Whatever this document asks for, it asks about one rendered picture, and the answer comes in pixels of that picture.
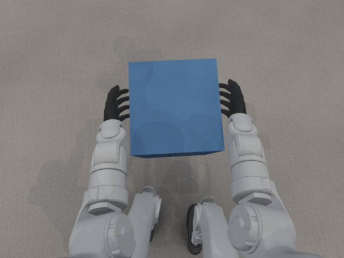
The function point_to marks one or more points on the robot right upper arm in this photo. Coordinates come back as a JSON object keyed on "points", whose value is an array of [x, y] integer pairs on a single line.
{"points": [[260, 231]]}

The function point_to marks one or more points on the right robot foot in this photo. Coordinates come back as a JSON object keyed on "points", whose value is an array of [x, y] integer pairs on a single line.
{"points": [[194, 249]]}

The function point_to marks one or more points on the left robot hand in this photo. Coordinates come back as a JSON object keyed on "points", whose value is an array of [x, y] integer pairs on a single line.
{"points": [[111, 110]]}

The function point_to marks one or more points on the robot left upper arm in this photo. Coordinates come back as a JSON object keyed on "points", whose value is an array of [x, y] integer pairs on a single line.
{"points": [[109, 235]]}

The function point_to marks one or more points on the left robot forearm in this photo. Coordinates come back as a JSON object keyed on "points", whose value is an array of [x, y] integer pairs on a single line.
{"points": [[107, 184]]}

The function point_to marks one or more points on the right robot forearm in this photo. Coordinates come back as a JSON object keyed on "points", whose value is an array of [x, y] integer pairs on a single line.
{"points": [[250, 177]]}

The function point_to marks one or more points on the right robot hand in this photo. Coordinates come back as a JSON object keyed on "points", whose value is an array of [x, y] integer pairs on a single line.
{"points": [[237, 103]]}

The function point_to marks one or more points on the robot right thigh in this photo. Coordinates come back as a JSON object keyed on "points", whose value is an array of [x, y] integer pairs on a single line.
{"points": [[210, 221]]}

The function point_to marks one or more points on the carton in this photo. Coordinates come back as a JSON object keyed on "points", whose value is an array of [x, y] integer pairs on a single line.
{"points": [[174, 108]]}

